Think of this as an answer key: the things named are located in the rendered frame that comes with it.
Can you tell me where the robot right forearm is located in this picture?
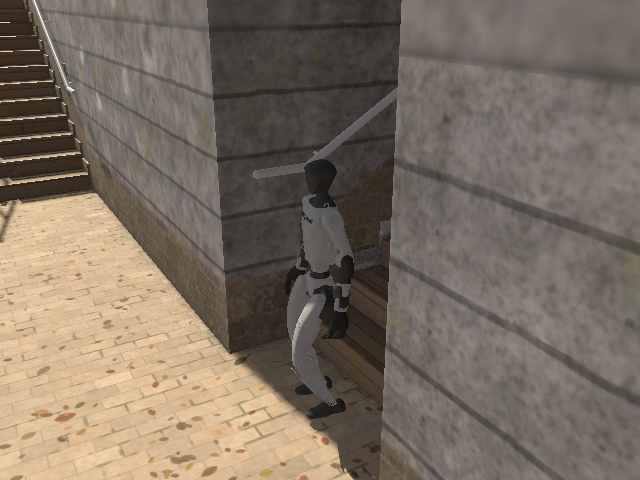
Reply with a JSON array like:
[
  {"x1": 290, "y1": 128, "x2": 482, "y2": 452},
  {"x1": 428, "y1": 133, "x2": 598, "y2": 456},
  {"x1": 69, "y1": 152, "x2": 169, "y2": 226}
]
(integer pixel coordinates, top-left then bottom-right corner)
[{"x1": 295, "y1": 248, "x2": 309, "y2": 270}]

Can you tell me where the left robot upper arm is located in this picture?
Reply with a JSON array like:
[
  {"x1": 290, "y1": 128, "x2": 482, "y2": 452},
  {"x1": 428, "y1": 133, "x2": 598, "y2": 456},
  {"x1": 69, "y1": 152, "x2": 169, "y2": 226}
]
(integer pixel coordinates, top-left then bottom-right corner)
[{"x1": 321, "y1": 209, "x2": 354, "y2": 267}]

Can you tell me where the right robot foot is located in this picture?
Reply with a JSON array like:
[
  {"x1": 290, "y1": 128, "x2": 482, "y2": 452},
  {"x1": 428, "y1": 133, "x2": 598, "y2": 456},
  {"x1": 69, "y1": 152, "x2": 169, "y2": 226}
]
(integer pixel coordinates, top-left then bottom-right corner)
[{"x1": 295, "y1": 376, "x2": 332, "y2": 395}]

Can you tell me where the right robot upper arm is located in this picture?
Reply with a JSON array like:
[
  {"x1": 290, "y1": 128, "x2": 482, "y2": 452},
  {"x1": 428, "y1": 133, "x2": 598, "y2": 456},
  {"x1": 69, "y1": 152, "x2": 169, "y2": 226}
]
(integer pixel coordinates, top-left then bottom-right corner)
[{"x1": 302, "y1": 194, "x2": 316, "y2": 206}]

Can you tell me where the robot left forearm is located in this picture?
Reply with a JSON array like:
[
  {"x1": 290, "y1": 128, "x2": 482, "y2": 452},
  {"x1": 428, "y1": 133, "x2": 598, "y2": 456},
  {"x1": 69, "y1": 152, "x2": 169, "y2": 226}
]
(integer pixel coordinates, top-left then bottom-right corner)
[{"x1": 334, "y1": 255, "x2": 354, "y2": 312}]

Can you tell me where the robot right hand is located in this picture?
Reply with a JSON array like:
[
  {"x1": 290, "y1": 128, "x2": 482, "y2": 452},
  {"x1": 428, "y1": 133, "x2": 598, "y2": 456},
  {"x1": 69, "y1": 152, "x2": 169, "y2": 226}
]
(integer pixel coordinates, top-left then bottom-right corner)
[{"x1": 284, "y1": 265, "x2": 305, "y2": 295}]

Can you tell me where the left robot foot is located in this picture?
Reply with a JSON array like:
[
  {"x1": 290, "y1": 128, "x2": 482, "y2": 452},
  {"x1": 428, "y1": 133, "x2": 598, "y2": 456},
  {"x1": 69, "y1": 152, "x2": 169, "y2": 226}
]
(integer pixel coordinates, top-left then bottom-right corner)
[{"x1": 306, "y1": 398, "x2": 346, "y2": 419}]

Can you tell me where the robot foot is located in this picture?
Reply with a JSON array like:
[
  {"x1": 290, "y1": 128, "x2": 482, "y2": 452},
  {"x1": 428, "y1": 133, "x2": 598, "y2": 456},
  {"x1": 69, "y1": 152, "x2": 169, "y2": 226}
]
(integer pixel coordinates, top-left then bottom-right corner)
[
  {"x1": 306, "y1": 398, "x2": 346, "y2": 419},
  {"x1": 295, "y1": 376, "x2": 332, "y2": 395}
]

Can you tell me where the robot left hand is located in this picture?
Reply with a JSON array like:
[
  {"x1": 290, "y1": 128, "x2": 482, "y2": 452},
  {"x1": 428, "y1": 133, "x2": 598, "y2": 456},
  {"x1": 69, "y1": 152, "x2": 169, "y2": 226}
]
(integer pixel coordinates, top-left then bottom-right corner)
[{"x1": 322, "y1": 311, "x2": 349, "y2": 339}]

